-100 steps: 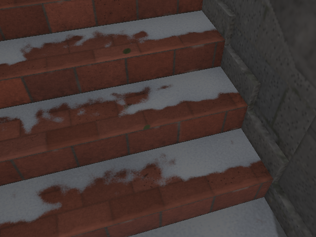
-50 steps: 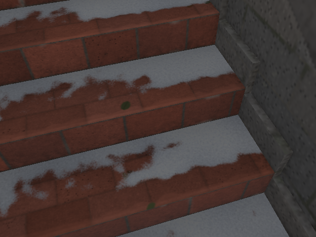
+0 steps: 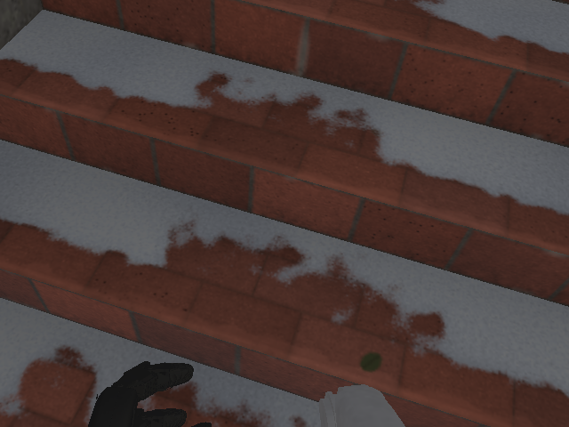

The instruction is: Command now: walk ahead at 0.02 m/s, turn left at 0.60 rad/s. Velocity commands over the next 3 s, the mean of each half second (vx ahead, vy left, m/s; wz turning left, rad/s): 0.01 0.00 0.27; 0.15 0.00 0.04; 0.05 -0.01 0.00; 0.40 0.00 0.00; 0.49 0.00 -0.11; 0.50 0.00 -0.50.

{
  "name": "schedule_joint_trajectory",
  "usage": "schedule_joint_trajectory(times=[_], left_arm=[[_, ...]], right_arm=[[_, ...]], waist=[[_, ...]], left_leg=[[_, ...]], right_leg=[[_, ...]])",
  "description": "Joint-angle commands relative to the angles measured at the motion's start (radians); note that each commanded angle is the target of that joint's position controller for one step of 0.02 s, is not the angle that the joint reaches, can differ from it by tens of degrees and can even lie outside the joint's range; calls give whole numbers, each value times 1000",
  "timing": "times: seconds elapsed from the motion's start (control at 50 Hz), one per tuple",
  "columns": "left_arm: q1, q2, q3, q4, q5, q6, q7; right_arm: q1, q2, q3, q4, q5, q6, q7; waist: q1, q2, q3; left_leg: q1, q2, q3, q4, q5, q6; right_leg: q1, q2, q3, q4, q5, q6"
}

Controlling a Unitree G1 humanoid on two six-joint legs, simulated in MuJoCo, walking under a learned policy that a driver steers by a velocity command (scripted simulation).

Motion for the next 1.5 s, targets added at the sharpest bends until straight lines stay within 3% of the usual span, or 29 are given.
schedule_joint_trajectory(times=[0.02,0.1,0.18,0.2,0.22,0.26,0.3,0.36,0.56,0.6,0.66,0.68,0.7,0.72,0.74,0.76,0.78,0.84,0.92,0.96,1.0,1.02,1.04,1.06,1.1,1.14,1.3,1.38,1.5], left_arm=[[-218,28,1,-210,-11,-21,-1],[-172,-16,-29,-240,-47,-7,-19],[48,8,10,-125,-65,5,0],[124,143,59,-88,-12,-5,7],[194,226,82,-81,-13,0,13],[-11,128,47,-66,-36,-9,18],[-110,45,29,-10,-32,-24,19],[21,42,31,74,-32,-45,1],[120,83,46,174,-24,-47,38],[104,79,51,183,-30,-28,47],[171,48,53,209,-23,1,51],[132,4,48,199,-27,10,33],[91,-70,31,166,-57,4,15],[143,-56,39,173,-57,-20,-1],[140,-31,38,160,-45,-41,-14],[-37,-23,24,62,-34,-62,-13],[-188,57,47,51,-19,-60,-17],[-217,13,30,16,-24,-58,-55],[-20,-55,-8,53,-58,-54,-37],[125,-54,-14,114,-103,-46,0],[246,-13,-2,162,-95,-66,19],[293,47,15,178,-62,-80,30],[333,131,39,197,-35,-81,39],[322,141,40,223,-15,-64,47],[90,105,46,238,-35,-78,32],[92,90,51,298,-44,-109,24],[305,83,63,364,-23,-138,18],[391,118,75,339,-13,-109,47],[374,172,102,354,-44,-113,3]], right_arm=[[89,-190,-54,-41,-1,13,-16],[16,-220,-70,-75,24,49,-17],[-36,-198,-62,-98,49,75,3],[-69,-152,-49,-160,75,66,38],[-57,-148,-54,-177,42,67,57],[-26,-96,-41,-130,-25,79,78],[-48,-47,-6,-136,-20,89,65],[-67,-35,5,-117,-5,84,83],[-125,-6,26,-136,35,94,72],[-55,17,26,-72,43,87,70],[41,41,31,26,36,88,51],[99,55,40,59,11,74,47],[130,29,48,74,-9,53,50],[122,1,56,60,-2,36,67],[180,-104,15,52,-5,32,71],[104,-206,-22,38,10,28,59],[35,-73,8,53,18,32,41],[160,-34,19,120,15,-8,-1],[92,-34,17,122,8,-33,9],[116,-77,8,134,31,-23,30],[117,-108,-2,155,62,-26,56],[119,-104,-8,148,49,-36,70],[109,-40,3,96,62,-38,92],[85,-16,-2,106,28,-12,116],[85,32,13,93,-18,26,130],[47,40,18,55,-22,31,93],[42,45,29,44,-12,52,63],[-150,78,63,-12,12,59,65],[11,44,42,50,18,10,48]], waist=[[-17,203,-95],[45,151,-136],[130,169,-158],[147,-170,-292],[189,-410,-403],[49,-184,-205],[0,-126,-62],[49,-15,-84],[87,-126,-101],[69,-113,-115],[66,-4,-79],[49,134,-96],[27,319,-99],[101,272,-65],[90,283,-62],[68,444,58],[54,316,155],[53,104,167],[122,70,-25],[146,189,-134],[205,271,-220],[208,270,-285],[223,-18,-307],[205,-174,-387],[79,16,-165],[33,99,22],[34,-1,-87],[147,-91,-59],[67,-8,63]], left_leg=[[409,293,-321,-117,498,215],[237,328,-179,-235,759,137],[67,282,-77,-192,747,43],[-121,126,72,59,683,-42],[-151,36,138,436,-123,-98],[-220,51,53,896,-196,-107],[-276,92,129,968,-127,-93],[-277,59,211,967,-58,-90],[-81,178,287,338,-53,-49],[135,200,314,30,225,-21],[328,187,376,-310,269,-10],[414,234,330,-252,235,-4],[448,375,140,-171,451,-1],[468,398,161,-29,737,-58],[419,503,5,-144,388,38],[291,662,-247,-458,-318,201],[202,542,-193,-549,-611,205],[238,465,-80,-497,-358,168],[186,382,239,-461,625,119],[174,367,327,-325,1467,109],[299,373,344,-87,1763,92],[266,353,314,85,1616,68],[18,258,334,370,1022,-4],[12,120,252,739,25,-39],[-114,164,178,1057,-20,-52],[-226,161,183,1034,-34,-34],[-364,148,266,841,-54,-76],[-235,182,394,324,-222,-81],[99,148,432,29,-86,33]], right_leg=[[-262,-19,25,-74,-137,3],[159,-51,-2,-540,-289,-66],[732,28,-52,-995,-170,-127],[942,-109,314,-1088,41,-217],[911,-306,751,-1418,114,-338],[618,-268,742,-1465,-36,-314],[482,-195,498,-1368,-245,-254],[537,-141,302,-1258,-179,-230],[559,-193,340,-1291,-29,-254],[488,-162,293,-1238,-74,-213],[391,-80,168,-1003,-284,-179],[278,-16,79,-719,-322,-150],[95,52,-51,-308,-403,-114],[-58,38,-92,-113,-364,-107],[-161,-17,-81,0,-263,-71],[-308,-99,-82,27,-207,-21],[-309,-96,-83,98,-174,-22],[-298,-133,-66,-43,-138,-88],[181,-83,-172,-455,-222,-127],[531,23,-265,-635,-184,-141],[677,72,-232,-911,-73,-143],[789,51,-59,-1039,-44,-168],[938,-210,353,-1245,397,-299],[878,-340,661,-1573,635,-407],[612,-297,476,-1564,225,-370],[505,-234,281,-1534,106,-271],[885,-219,62,-1552,676,-269],[909,-220,115,-1723,170,-231],[684,-246,151,-1728,-182,-255]])
Next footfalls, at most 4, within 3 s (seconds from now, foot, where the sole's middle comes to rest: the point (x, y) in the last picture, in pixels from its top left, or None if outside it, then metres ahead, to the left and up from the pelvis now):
0.18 right None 0.17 -0.18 -0.62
0.70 left None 0.06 0.03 -0.77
1.02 right None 0.27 -0.13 -0.62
1.54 left None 0.33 0.05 -0.62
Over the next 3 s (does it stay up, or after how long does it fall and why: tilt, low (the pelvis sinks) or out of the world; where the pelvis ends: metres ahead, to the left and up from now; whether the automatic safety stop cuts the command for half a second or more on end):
stays up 1.04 -0.08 0.47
